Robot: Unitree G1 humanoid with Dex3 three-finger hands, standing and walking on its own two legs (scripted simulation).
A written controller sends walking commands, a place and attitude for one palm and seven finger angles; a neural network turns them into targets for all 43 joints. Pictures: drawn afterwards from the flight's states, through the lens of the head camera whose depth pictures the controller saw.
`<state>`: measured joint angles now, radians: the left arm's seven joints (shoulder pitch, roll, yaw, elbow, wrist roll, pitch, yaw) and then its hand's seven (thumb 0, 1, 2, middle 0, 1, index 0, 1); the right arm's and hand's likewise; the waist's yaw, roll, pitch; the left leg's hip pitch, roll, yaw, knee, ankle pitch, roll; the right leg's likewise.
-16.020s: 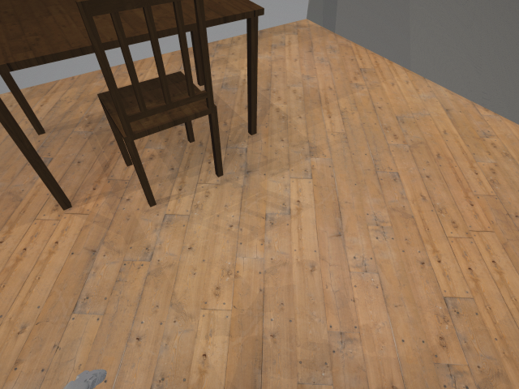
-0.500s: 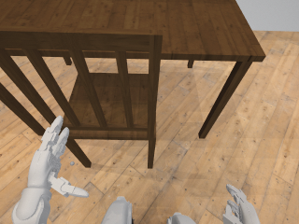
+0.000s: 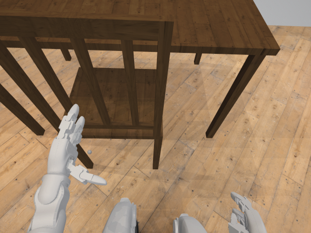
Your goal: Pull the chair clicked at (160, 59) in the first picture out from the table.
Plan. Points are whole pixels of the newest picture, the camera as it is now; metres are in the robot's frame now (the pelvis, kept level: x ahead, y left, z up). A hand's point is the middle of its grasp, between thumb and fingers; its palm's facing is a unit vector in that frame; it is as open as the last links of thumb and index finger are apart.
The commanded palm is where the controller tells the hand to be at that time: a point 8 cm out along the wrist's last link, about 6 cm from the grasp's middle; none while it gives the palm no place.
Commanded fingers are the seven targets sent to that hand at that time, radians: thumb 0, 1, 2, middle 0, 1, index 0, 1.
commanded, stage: aim the fingers beside a spindle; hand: left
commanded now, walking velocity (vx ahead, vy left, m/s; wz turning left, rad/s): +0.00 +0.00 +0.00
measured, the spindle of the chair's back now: (95, 91) +0.49 +0.19 +0.04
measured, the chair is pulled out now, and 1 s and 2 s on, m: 0.00 0.00 -0.02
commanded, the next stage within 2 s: push the fingers through the gap in 1.06 s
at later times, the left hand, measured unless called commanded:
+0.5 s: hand (101, 144) +0.33 +0.16 +0.01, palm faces +0.00 -1.00 -0.02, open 16.9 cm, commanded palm +0.31 +0.21 +0.01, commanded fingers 0.00 -0.50 0.30 -0.06 -0.08 -0.06 -0.08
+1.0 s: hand (97, 145) +0.33 +0.16 +0.02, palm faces +0.01 -1.00 -0.03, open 16.9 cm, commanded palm +0.30 +0.21 +0.01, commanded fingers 0.00 -0.50 0.30 -0.06 -0.08 -0.06 -0.08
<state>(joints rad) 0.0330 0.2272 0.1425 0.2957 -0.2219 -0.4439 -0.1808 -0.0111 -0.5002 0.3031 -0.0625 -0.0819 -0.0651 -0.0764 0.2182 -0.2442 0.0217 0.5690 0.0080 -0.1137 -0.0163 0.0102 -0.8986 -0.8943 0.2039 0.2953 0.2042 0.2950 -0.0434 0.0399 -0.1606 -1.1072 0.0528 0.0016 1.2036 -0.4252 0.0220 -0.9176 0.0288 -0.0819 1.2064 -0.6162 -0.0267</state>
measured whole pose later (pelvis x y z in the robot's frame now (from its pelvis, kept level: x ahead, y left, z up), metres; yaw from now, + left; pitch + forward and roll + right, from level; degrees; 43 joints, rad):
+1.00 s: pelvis +0.00 +0.00 -0.01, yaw +0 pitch +21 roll -3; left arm -0.04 0.22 0.13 0.34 -0.19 -0.49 -0.11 -0.01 -0.50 0.30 -0.06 -0.08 -0.07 -0.08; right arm 0.21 -0.24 0.01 0.56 0.00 -0.03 0.00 0.01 -0.90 -0.89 0.20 0.30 0.20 0.29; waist -0.05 0.04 -0.17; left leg -1.17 0.06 0.00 1.26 -0.45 0.02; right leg -0.99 0.03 -0.08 1.27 -0.64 -0.03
